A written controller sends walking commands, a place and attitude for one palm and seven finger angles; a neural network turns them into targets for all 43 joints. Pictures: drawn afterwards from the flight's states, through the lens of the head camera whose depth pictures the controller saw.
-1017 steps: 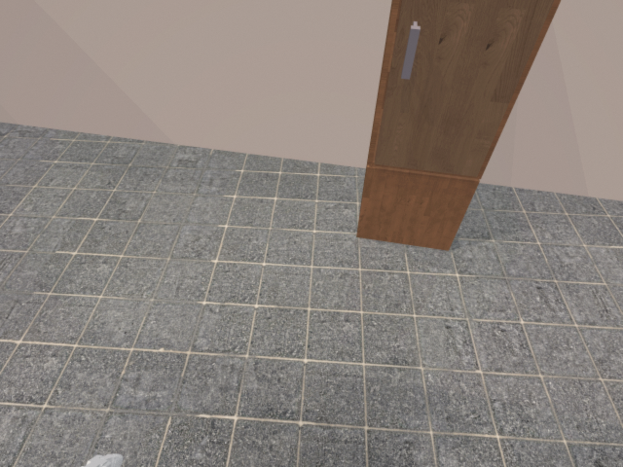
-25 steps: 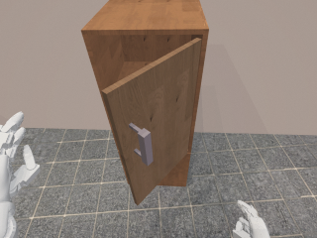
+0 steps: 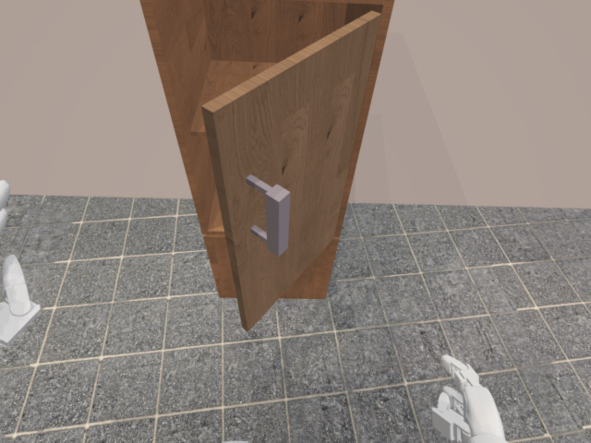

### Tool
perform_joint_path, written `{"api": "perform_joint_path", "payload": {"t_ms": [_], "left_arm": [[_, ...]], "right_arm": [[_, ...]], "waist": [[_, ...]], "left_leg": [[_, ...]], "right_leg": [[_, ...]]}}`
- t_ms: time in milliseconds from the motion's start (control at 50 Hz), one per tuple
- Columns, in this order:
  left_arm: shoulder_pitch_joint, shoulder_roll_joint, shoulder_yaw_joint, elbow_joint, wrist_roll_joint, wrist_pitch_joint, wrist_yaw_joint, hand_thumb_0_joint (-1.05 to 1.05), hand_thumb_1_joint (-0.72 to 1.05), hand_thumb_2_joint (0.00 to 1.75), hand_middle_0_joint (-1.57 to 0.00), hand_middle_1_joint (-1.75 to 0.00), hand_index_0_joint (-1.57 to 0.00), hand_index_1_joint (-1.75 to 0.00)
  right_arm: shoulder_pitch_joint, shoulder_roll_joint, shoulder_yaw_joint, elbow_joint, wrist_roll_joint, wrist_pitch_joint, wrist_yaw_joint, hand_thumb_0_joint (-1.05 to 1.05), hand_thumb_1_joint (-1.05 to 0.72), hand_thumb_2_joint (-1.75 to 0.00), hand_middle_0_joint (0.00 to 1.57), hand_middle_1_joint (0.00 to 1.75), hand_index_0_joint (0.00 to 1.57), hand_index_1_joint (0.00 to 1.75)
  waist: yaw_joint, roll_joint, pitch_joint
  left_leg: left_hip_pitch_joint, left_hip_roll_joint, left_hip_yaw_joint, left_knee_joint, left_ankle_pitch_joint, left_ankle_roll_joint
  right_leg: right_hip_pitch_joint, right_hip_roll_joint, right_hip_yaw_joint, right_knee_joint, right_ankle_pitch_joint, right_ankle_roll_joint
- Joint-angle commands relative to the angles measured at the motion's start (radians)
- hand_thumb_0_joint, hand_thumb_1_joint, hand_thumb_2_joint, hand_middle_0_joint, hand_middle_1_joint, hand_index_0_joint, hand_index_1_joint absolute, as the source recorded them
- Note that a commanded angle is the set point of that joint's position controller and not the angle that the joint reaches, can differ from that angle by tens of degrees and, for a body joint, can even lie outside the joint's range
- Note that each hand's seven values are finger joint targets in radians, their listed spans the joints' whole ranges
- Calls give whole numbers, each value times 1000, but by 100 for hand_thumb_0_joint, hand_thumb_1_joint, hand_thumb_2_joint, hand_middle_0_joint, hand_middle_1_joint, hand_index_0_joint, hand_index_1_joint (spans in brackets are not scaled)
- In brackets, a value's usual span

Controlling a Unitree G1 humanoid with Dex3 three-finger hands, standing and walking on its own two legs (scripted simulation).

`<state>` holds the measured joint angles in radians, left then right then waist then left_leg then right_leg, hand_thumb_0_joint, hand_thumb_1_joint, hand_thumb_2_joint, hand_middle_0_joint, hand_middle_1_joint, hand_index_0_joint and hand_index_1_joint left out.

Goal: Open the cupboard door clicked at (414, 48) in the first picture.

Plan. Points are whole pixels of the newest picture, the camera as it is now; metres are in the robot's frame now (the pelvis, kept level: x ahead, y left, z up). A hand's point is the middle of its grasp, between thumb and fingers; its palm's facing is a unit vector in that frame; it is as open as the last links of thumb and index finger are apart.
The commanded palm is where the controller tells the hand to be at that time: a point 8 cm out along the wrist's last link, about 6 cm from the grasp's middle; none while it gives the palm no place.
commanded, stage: step back with the hand held close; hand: left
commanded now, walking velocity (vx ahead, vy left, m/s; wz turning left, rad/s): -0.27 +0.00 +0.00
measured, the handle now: (266, 215) +0.41 +0.08 +0.07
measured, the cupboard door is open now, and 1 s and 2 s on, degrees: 51 51 51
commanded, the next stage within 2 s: stop stepping back and stand still in 0.66 s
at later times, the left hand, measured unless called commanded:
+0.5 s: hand out of the picture +0.12 +0.27 +0.18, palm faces +0.46 -0.77 -0.44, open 7.4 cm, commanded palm +0.06 +0.30 +0.18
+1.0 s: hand out of the picture +0.00 +0.24 +0.17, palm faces +0.36 -0.78 -0.51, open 7.4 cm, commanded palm -0.05 +0.28 +0.18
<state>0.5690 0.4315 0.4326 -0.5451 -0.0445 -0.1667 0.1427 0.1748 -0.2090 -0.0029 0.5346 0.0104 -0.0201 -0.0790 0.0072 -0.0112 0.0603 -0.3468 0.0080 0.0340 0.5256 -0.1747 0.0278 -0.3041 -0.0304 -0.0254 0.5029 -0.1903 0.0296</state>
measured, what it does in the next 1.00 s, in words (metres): walks backwards: right foot, then left foot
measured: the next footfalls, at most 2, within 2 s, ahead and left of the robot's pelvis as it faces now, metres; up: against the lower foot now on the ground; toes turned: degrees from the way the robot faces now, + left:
right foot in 0.52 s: -0.12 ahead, -0.12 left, +0.00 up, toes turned -1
left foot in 0.70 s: -0.02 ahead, +0.08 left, +0.00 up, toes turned -1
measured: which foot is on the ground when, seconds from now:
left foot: down 0.00-0.52, up 0.54-0.68, down 0.70-1.00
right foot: down 0.00-0.28, up 0.30-0.50, down 0.52-0.70, up 0.72-0.98, down 1.00-1.00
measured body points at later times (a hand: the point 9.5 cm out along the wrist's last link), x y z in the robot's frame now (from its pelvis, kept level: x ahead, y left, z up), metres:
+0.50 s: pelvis -0.08 +0.00 +0.00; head -0.06 +0.02 +0.45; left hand +0.09 +0.31 +0.20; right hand +0.09 -0.22 -0.08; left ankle +0.07 +0.10 -0.73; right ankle -0.16 -0.12 -0.72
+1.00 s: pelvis -0.20 -0.02 +0.01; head -0.19 +0.00 +0.46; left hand -0.03 +0.28 +0.20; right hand -0.04 -0.25 -0.06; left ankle -0.07 +0.08 -0.73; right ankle -0.25 -0.11 -0.73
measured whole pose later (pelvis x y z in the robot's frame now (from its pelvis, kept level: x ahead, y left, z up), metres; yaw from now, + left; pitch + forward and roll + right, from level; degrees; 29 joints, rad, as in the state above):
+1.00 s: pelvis -0.20 -0.02 +0.01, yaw -1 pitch +1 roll +0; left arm 0.65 0.49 0.44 -0.59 -0.06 -0.15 0.16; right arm 0.22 -0.17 0.01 0.59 -0.02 -0.11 -0.06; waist -0.02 -0.05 -0.01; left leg -0.40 -0.01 0.04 0.37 -0.13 0.01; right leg -0.15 0.02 -0.06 0.47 -0.46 -0.03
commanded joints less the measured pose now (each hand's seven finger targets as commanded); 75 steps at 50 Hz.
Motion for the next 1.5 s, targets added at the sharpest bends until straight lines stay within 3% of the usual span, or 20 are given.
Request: {"api": "perform_joint_path", "payload": {"t_ms": [0, 180, 260, 280, 320, 420, 460, 500, 580, 640, 680, 720, 780, 880, 940, 1000, 1200, 1300, 1420, 1480], "left_arm": [[-17, 134, 137, -177, 11, -86, 23, 0, 90, 90, -20, -30, -20, -30], [-103, 156, 101, -217, 4, -89, 53, 0, 90, 90, -20, -30, -20, -30], [-103, 175, 161, -280, 16, -110, 49, 0, 90, 90, -20, -30, -20, -30], [-127, 195, 177, -283, 22, -117, 47, 0, 90, 90, -20, -30, -20, -30], [-44, 166, 167, -197, 11, -115, 46, 0, 90, 90, -20, -30, -20, -30], [-23, 124, 80, -218, -22, -95, 35, 0, 90, 90, -20, -30, -20, -30], [-42, 144, 77, -211, -30, -105, 20, 0, 90, 90, -20, -30, -20, -30], [-87, 222, 117, -211, -26, -119, 20, 0, 90, 90, -20, -30, -20, -30], [-87, 203, 121, -149, 5, -80, 14, 0, 90, 90, -20, -30, -20, -30], [-100, 211, 122, -193, -2, -68, 4, 0, 90, 90, -20, -30, -20, -30], [-89, 223, 138, -229, -24, -92, -4, 0, 90, 90, -20, -30, -20, -30], [11, 195, 136, -228, -33, -94, -13, 0, 90, 90, -20, -30, -20, -30], [77, 156, 120, -273, -25, -76, 9, 0, 90, 90, -20, -30, -20, -30], [86, 171, 142, -236, -17, -40, 50, 0, 90, 90, -20, -30, -20, -30], [57, 197, 139, -200, -8, -37, 46, 0, 90, 90, -20, -30, -20, -30], [-76, 233, 148, -197, -13, -52, 38, 0, 90, 90, -20, -30, -20, -30], [-197, 157, 64, -80, 30, -101, 42, 0, 90, 90, -20, -30, -20, -30], [-126, 173, 119, -166, 17, -117, 41, 0, 90, 90, -20, -30, -20, -30], [-47, 140, 101, -104, 15, -104, 32, 0, 90, 90, -20, -30, -20, -30], [-12, 140, 108, -62, -2, -99, 26, 0, 90, 90, -20, -30, -20, -30]], "right_arm": [[-74, -151, -55, -155, 4, -79, -9, 0, -90, -90, 20, 30, 20, 30], [-45, -125, -46, -85, -7, -86, -8, 0, -90, -90, 20, 30, 20, 30], [-86, -155, -49, -120, -19, -111, -26, 0, -90, -90, 20, 30, 20, 30], [-70, -126, -60, -109, -26, -125, -20, 0, -90, -90, 20, 30, 20, 30], [-68, -123, -73, -82, -22, -140, 6, 0, -90, -90, 20, 30, 20, 30], [-69, -117, -51, -46, -22, -154, 32, 0, -90, -90, 20, 30, 20, 30], [-65, -109, -45, -33, -25, -146, 32, 0, -90, -90, 20, 30, 20, 30], [-77, -98, -40, -30, -21, -117, 26, 0, -90, -90, 20, 30, 20, 30], [-131, -71, -26, -56, -10, -106, -1, 0, -90, -90, 20, 30, 20, 30], [-150, -106, -13, -71, -3, -76, -32, 0, -90, -90, 20, 30, 20, 30], [-79, -137, -48, -75, 1, -93, -4, 0, -90, -90, 20, 30, 20, 30], [-66, -127, -59, -78, -32, -127, 23, 0, -90, -90, 20, 30, 20, 30], [-41, -130, -69, -63, -12, -146, 36, 0, -90, -90, 20, 30, 20, 30], [-73, -118, -36, -85, -22, -144, 7, 0, -90, -90, 20, 30, 20, 30], [-62, -111, -40, -76, -27, -133, -4, 0, -90, -90, 20, 30, 20, 30], [-53, -126, -40, -32, -38, -110, -1, 0, -90, -90, 20, 30, 20, 30], [-29, -113, -35, -15, -24, -174, -32, 0, -90, -90, 20, 30, 20, 30], [-4, -119, -36, -23, -22, -179, -14, 0, -90, -90, 20, 30, 20, 30], [-11, -129, -36, -24, -13, -185, 6, 0, -90, -90, 20, 30, 20, 30], [-4, -115, -45, -35, -7, -168, 16, 0, -90, -90, 20, 30, 20, 30]], "waist": [[-2, 150, -116], [-29, -67, -117], [-7, 372, -122], [-12, 314, -139], [1, 169, -160], [-3, 277, -182], [-5, 206, -173], [-7, -80, -172], [6, -200, -146], [-7, 40, -134], [17, 173, -303], [23, 255, -345], [0, 154, -300], [-11, 305, -152], [-17, 186, -150], [-14, -129, -112], [-5, -68, -40], [-24, 256, -112], [-23, 165, -94], [-25, -88, -120]], "left_leg": [[-337, 149, -150, -243, -406, 56], [112, -10, -34, 143, -197, -32], [-351, 298, -484, -470, -678, 97], [-311, 327, -495, -477, -588, 126], [-157, 283, -364, -346, -384, 133], [-28, 191, -223, -361, -284, 40], [38, 154, -167, -253, -144, -9], [148, 38, -46, 145, -75, -68], [-94, -9, -30, 327, -221, -59], [53, -10, 8, -142, 240, -53], [401, 242, -198, -169, 988, 52], [280, 322, -292, -212, 771, 99], [255, 269, -210, -233, 393, 112], [-113, 178, -173, -488, -499, 32], [-79, 36, -42, -281, -381, -46], [-54, -5, -72, 430, -135, -56], [88, 8, 60, -72, -168, 22], [189, 252, -282, -234, 39, 115], [22, 170, -88, -113, 24, 51], [-45, 35, 3, 97, -134, -10]], "right_leg": [[295, 35, 29, 105, 12, -8], [-248, -142, 111, -201, -272, -93], [146, 125, -8, 431, -234, 4], [102, 125, 43, 600, -266, -8], [0, 108, 61, 596, -297, -24], [86, 121, -37, 145, -340, -55], [99, 57, 17, -183, -213, -81], [-123, -214, 297, -335, -42, -170], [87, -206, 136, -105, 720, -155], [155, -63, 35, 61, 770, -46], [-24, 73, 41, 243, -69, -3], [-28, 98, 100, 462, -418, -19], [-67, 77, 63, 440, -279, -10], [200, 117, -79, 195, -326, -34], [278, 76, -78, -199, -262, -67], [-134, -340, 388, -421, -444, -223], [13, -178, 197, -229, -312, -142], [-57, 35, -51, 190, -202, -21], [160, 28, -41, -44, -46, -38], [161, -132, 257, -161, -26, -125]]}}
